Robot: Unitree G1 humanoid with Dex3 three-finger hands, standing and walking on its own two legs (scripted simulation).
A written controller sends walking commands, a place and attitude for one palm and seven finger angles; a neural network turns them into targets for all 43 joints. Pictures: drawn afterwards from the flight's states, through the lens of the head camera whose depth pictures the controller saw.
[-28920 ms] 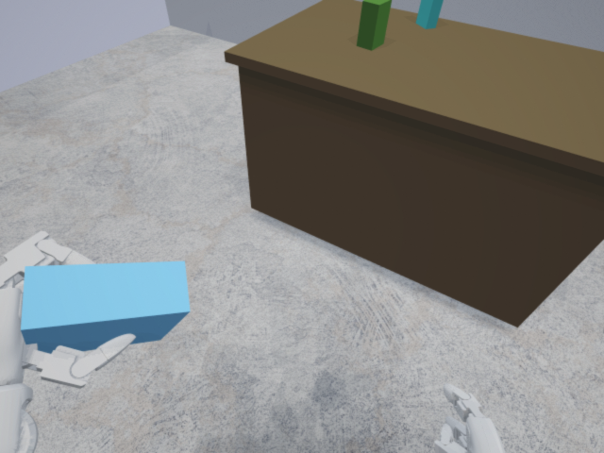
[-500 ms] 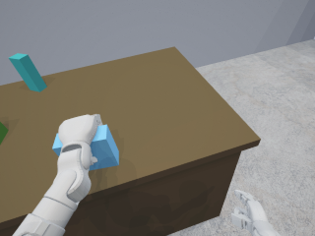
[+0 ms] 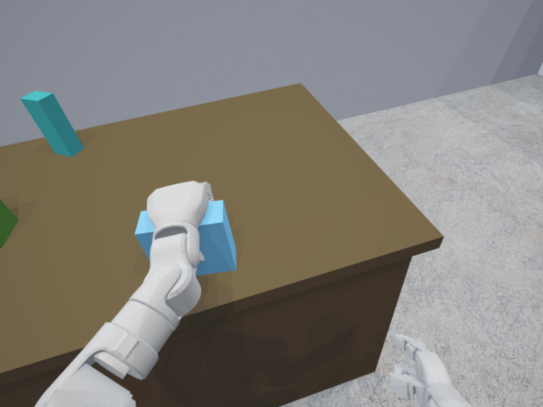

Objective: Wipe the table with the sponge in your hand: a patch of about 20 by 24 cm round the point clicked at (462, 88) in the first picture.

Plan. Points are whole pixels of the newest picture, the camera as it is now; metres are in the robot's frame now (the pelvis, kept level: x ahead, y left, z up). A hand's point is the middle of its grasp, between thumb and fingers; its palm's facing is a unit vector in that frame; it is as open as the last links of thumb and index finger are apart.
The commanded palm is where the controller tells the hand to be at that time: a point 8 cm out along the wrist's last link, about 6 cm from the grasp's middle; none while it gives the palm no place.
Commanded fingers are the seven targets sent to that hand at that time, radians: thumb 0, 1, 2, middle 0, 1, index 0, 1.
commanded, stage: wipe forward along the third lane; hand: left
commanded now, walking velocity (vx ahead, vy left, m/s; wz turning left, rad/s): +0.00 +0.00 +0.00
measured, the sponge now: (194, 250) +0.35 +0.19 +0.05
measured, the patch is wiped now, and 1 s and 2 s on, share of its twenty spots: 0.75 0.90 1.00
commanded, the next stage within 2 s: wipe back along the third lane in 1.58 s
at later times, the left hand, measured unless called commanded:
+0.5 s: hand (195, 213) +0.39 +0.18 +0.10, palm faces -0.06 -0.03 -1.00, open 9.6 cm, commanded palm +0.37 +0.20 +0.13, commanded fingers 0.00 0.10 1.30 -1.20 -1.60 -1.20 -1.60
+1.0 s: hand (196, 193) +0.44 +0.20 +0.10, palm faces -0.11 +0.02 -0.99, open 9.7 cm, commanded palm +0.43 +0.21 +0.13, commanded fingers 0.00 0.10 1.30 -1.20 -1.60 -1.20 -1.60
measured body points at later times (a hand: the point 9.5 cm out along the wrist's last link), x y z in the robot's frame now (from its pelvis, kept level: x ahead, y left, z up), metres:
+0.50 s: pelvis -0.01 -0.03 +0.00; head -0.02 -0.07 +0.45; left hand +0.39 +0.18 +0.15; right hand +0.14 -0.28 -0.13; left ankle +0.01 +0.11 -0.74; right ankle +0.00 -0.07 -0.74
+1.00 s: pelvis -0.01 -0.04 -0.01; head +0.01 -0.08 +0.44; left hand +0.44 +0.19 +0.16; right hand +0.06 -0.32 -0.15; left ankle +0.01 +0.10 -0.74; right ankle +0.00 -0.07 -0.74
